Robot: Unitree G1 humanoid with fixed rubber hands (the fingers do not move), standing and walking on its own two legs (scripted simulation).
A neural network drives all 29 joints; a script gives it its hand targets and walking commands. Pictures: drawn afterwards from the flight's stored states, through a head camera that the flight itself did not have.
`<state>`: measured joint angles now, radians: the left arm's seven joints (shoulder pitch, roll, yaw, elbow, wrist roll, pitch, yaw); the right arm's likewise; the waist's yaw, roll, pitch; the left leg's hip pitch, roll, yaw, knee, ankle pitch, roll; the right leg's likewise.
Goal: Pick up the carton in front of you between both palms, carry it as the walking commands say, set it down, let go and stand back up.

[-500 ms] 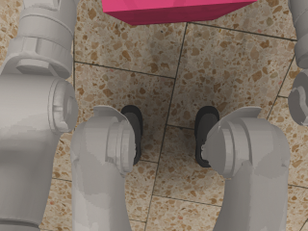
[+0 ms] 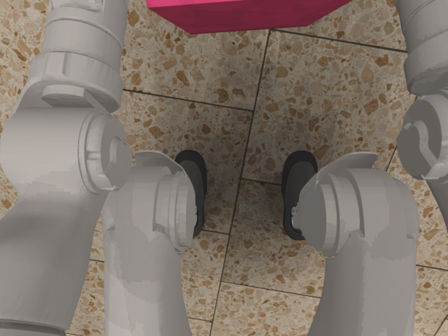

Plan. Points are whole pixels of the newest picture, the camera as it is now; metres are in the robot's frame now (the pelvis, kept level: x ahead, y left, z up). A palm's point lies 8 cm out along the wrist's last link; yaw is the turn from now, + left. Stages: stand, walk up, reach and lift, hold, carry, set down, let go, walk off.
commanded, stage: reach and lift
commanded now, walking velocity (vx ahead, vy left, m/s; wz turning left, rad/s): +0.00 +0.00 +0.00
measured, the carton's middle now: out of the picture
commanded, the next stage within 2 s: none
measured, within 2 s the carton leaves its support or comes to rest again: leaves its support in 0.24 s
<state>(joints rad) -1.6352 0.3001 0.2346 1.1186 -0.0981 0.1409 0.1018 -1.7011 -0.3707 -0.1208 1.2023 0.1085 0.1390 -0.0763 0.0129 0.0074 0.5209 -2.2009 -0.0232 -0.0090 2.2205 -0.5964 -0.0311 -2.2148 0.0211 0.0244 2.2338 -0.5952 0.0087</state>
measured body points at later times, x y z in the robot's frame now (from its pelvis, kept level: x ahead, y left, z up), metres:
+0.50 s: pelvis +0.00 +0.00 +0.05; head +0.31 -0.01 +0.38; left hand +0.55 +0.14 -0.03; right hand +0.55 -0.16 -0.03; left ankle +0.11 +0.13 -0.33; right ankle +0.11 -0.12 -0.33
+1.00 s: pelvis +0.01 +0.00 +0.16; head +0.26 +0.00 +0.54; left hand +0.51 +0.14 +0.11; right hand +0.51 -0.16 +0.11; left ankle +0.11 +0.13 -0.33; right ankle +0.11 -0.12 -0.33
